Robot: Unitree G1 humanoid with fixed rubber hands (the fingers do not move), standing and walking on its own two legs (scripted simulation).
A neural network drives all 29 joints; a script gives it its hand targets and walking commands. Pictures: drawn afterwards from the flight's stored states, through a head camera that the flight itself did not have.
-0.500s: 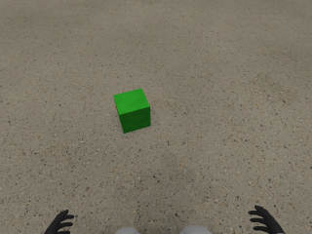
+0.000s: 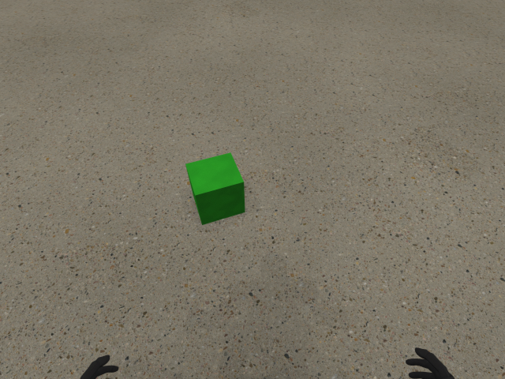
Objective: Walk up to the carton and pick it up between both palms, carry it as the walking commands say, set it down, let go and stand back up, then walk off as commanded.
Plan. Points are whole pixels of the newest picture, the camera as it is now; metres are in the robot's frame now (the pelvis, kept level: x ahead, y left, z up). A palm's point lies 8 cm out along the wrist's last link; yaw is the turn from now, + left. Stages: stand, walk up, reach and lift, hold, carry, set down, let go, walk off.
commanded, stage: stand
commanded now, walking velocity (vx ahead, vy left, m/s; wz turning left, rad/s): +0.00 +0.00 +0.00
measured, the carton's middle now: (216, 189) +0.97 +0.17 -0.66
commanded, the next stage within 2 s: walk up in 1.28 s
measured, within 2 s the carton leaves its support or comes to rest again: neither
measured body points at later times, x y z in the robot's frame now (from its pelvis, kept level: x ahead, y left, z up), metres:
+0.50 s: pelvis +0.00 +0.00 +0.01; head +0.01 +0.01 +0.46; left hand +0.10 +0.30 -0.12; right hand +0.10 -0.30 -0.12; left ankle +0.01 +0.12 -0.74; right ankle +0.00 -0.12 -0.74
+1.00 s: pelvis +0.00 +0.00 +0.01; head +0.02 +0.01 +0.46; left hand +0.10 +0.30 -0.12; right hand +0.10 -0.30 -0.12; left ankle +0.01 +0.12 -0.74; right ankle +0.00 -0.12 -0.74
